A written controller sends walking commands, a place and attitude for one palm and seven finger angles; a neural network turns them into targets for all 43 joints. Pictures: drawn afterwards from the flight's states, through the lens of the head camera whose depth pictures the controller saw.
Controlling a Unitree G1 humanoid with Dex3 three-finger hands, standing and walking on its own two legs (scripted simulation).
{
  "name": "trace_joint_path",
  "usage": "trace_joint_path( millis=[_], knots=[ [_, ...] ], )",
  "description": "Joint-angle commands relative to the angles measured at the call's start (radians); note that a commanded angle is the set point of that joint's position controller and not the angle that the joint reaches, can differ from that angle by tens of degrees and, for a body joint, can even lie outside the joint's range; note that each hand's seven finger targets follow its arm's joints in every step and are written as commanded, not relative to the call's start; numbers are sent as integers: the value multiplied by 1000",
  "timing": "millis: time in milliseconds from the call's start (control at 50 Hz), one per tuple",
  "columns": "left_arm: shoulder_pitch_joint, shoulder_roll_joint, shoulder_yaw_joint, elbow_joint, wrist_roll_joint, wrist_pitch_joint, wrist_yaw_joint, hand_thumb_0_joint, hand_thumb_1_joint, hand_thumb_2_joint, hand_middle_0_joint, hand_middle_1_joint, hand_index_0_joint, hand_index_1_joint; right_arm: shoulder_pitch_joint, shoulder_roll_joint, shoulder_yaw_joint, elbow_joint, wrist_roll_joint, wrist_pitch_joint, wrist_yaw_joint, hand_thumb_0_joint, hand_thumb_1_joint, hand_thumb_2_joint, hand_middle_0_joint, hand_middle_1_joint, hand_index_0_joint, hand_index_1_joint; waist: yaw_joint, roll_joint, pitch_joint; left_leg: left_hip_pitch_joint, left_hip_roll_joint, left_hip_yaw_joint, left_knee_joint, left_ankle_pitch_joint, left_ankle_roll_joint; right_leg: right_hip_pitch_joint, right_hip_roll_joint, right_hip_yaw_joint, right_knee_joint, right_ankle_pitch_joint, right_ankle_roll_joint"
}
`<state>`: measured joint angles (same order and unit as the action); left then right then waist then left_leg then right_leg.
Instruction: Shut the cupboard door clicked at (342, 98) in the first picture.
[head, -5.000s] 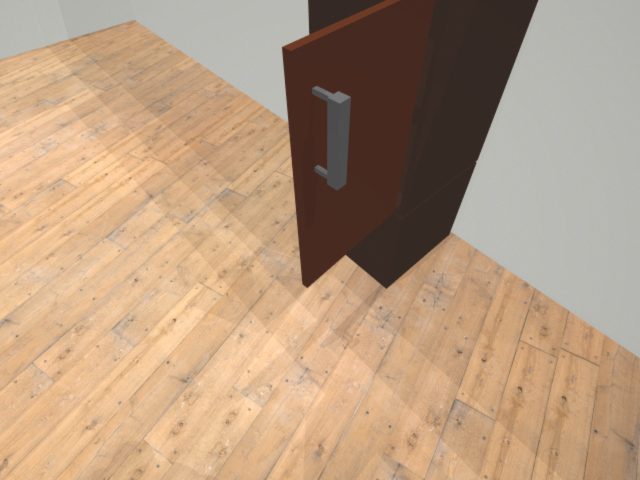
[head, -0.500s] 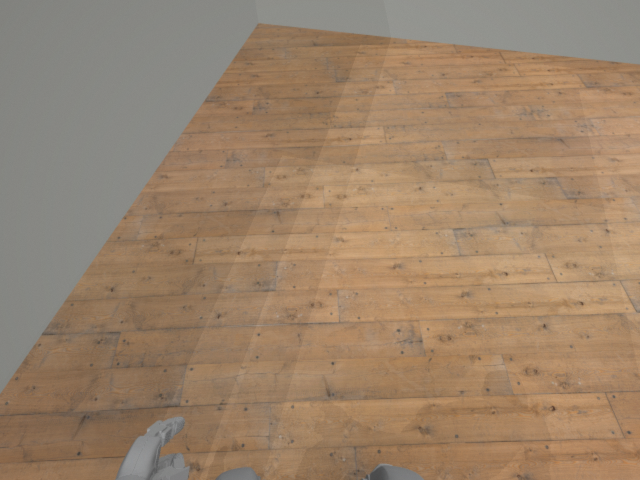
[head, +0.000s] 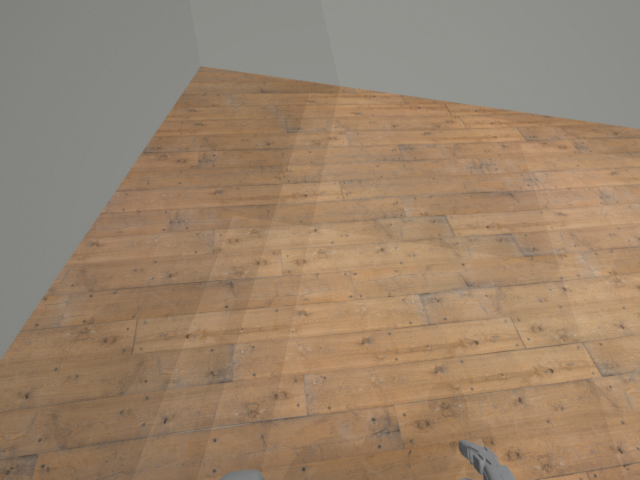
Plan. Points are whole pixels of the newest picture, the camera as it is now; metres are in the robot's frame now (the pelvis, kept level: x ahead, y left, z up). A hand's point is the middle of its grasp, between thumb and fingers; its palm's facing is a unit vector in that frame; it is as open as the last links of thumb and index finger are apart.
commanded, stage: walk around to get in front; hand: left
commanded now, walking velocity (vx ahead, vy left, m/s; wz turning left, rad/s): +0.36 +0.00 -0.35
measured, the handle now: out of the picture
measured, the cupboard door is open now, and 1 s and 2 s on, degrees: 94 94 94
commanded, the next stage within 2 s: walk to a spot facing it in 0.34 s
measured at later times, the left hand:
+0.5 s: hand (290, 317) +0.39 +0.08 -0.15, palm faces -0.20 -0.96 -0.21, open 7.4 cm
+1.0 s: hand (267, 311) +0.41 +0.13 -0.18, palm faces +0.12 -0.97 -0.20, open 7.4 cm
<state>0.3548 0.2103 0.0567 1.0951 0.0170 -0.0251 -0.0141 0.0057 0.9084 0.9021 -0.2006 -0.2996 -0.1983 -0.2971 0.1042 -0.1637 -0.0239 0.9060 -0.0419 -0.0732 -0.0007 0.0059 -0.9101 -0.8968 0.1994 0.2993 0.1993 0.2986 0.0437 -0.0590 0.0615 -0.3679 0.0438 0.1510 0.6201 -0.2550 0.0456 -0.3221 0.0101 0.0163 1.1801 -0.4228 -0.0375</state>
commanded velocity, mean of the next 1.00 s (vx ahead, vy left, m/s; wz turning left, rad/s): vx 0.14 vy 0.00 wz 0.21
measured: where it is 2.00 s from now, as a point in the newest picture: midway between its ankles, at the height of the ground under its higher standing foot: (366, 401)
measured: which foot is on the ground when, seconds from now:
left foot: down 0.00-0.40, up 0.42-0.82, down 0.84-1.00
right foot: up 0.00-0.38, down 0.40-0.86, up 0.88-1.00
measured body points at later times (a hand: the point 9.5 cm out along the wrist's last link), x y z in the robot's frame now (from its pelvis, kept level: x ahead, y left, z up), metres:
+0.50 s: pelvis +0.22 -0.07 +0.00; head +0.26 -0.09 +0.45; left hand +0.40 +0.13 -0.13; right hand +0.09 -0.27 -0.15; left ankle +0.13 +0.08 -0.63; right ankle +0.25 -0.15 -0.72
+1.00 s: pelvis +0.36 -0.07 +0.00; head +0.40 -0.04 +0.45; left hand +0.40 +0.18 -0.16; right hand +0.46 -0.32 -0.13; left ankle +0.42 +0.01 -0.72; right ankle +0.31 -0.22 -0.64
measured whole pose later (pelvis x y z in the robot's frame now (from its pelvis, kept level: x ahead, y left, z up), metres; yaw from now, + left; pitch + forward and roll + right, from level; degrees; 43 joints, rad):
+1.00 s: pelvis +0.36 -0.07 +0.00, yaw +5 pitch +1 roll -1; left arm 0.17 0.22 0.06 0.99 0.02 0.04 0.01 0.00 0.91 0.90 -0.20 -0.30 -0.20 -0.30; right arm 0.17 -0.21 -0.04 0.96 -0.03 0.01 -0.02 0.01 -0.92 -0.90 0.20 0.30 0.20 0.30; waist 0.00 -0.04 0.08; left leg -0.40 -0.01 0.09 0.61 -0.22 0.08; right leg -0.47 -0.07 -0.03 1.20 -0.45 0.07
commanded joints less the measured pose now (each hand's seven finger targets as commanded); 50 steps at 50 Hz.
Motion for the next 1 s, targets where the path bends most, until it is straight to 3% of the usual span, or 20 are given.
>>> trace_joint_path(
  millis=[0,100,260,300,340,360,380,400,440,480,520,580,680,780,800,820,840,860,900,980],
  knots=[
    [-49,24,18,-112,19,-10,-25,0,900,900,-200,-300,-200,-300,204,-132,-29,36,12,-15,-21,0,-900,-900,200,300,200,300,-49,212,-5,163,294,-262,-428,80,36,-287,-111,21,111,175,25],
    [-106,-10,13,-132,17,13,-34,0,900,900,-200,-300,-200,-300,265,-143,-36,71,19,-17,-19,0,-900,-900,200,300,200,300,-39,177,-30,208,252,-68,-445,174,49,-286,-119,-36,-115,262,43],
    [-349,-4,2,-205,14,5,-40,0,900,900,-200,-300,-200,-300,403,-154,-32,136,1,-1,-16,0,-900,-900,200,300,200,300,-106,170,50,308,299,3,-401,313,54,-231,-90,-129,-482,241,11],
    [-306,18,5,-196,13,-4,-37,0,900,900,-200,-300,-200,-300,405,-167,-30,144,2,3,-16,0,-900,-900,200,300,200,300,-75,161,10,328,301,29,-301,506,42,-107,-50,-158,-543,191,-17],
    [-64,69,21,-117,16,-22,-28,0,900,900,-200,-300,-200,-300,369,-179,-27,142,15,5,-15,0,-900,-900,200,300,200,300,41,109,-114,228,233,88,7,664,-9,263,-5,-169,-640,239,-56],
    [101,166,49,-68,20,-34,-13,0,900,900,-200,-300,-200,-300,350,-151,-22,121,30,1,-4,0,-900,-900,200,300,200,300,112,-33,-228,-12,155,141,287,434,-53,550,-196,63,-679,227,-123],
    [192,262,71,-52,5,-36,4,0,900,900,-200,-300,-200,-300,361,-100,-16,81,44,1,-5,0,-900,-900,200,300,200,300,112,-229,-332,-263,2,74,632,-338,-103,705,-478,527,-809,389,-256],
    [128,264,68,-61,-15,-27,17,0,900,900,-200,-300,-200,-300,277,-138,-27,72,40,8,-8,0,-900,-900,200,300,200,300,96,-94,-257,-328,60,-91,713,-313,-81,613,-469,471,-863,393,-259],
    [-39,153,29,-94,-14,-29,24,0,900,900,-200,-300,-200,-300,236,-87,-27,94,35,20,-10,0,-900,-900,200,300,200,300,9,-33,-92,-261,122,-124,645,-161,-89,296,-382,242,-897,494,-178],
    [-123,81,3,-107,-10,-46,27,0,900,900,-200,-300,-200,-300,324,-43,-19,142,26,50,-13,0,-900,-900,200,300,200,300,-68,-57,-56,-138,128,-131,533,-104,-96,146,-327,46,-928,665,-126],
    [-138,59,-14,-96,-8,-60,25,0,900,900,-200,-300,-200,-300,380,-14,-11,173,27,68,-11,0,-900,-900,200,300,200,300,-107,-42,-71,-80,106,-115,427,-60,-104,112,-290,-85,-916,785,-103],
    [-128,37,-18,-79,-6,-64,26,0,900,900,-200,-300,-200,-300,351,8,-9,174,29,71,-5,0,-900,-900,200,300,200,300,-106,-52,-72,-73,79,-77,303,23,-106,145,-268,-149,-909,834,-88],
    [-94,66,-6,-73,-2,-38,34,0,900,900,-200,-300,-200,-300,174,-30,-16,103,28,80,4,0,-900,-900,200,300,200,300,-59,-85,-28,-153,57,-33,180,-8,-100,261,-321,-159,-831,935,-82],
    [-114,136,14,-101,-2,-16,37,0,900,900,-200,-300,-200,-300,208,-100,-27,78,15,84,9,0,-900,-900,200,300,200,300,-109,-31,-74,64,-14,0,-22,73,-54,242,-323,-214,-552,948,-26],
    [-118,135,17,-119,-9,-11,36,0,900,900,-200,-300,-200,-300,289,-151,-42,85,7,80,6,0,-900,-900,200,300,200,300,-147,75,-130,209,43,-87,-103,353,-10,150,-273,-249,-371,754,23],
    [-96,81,11,-158,-27,-3,32,0,900,900,-200,-300,-200,-300,338,-256,-60,78,2,70,-1,0,-900,-900,200,300,200,300,-146,362,-195,374,321,-481,-160,822,148,-117,-112,-248,-86,32,103],
    [-153,98,3,-195,-18,9,38,0,900,900,-200,-300,-200,-300,351,-299,-64,84,18,76,-15,0,-900,-900,200,300,200,300,-155,303,-247,370,420,-623,-207,881,247,-172,-60,-77,83,-269,97],
    [-190,102,9,-220,-9,19,42,0,900,900,-200,-300,-200,-300,292,-303,-72,68,19,77,-18,0,-900,-900,200,300,200,300,-127,185,-191,272,410,-576,-239,572,247,-192,-88,-7,121,-227,87],
    [-226,85,16,-211,3,32,33,0,900,900,-200,-300,-200,-300,188,-246,-60,25,19,71,-27,0,-900,-900,200,300,200,300,-85,164,-114,140,313,-531,-299,314,164,-245,-111,8,117,-73,104],
    [-140,75,23,-184,6,54,21,0,900,900,-200,-300,-200,-300,103,-241,-61,-6,22,67,-24,0,-900,-900,200,300,200,300,-40,186,-121,86,192,-366,-324,165,88,-185,-95,-9,-11,58,118]
  ],
)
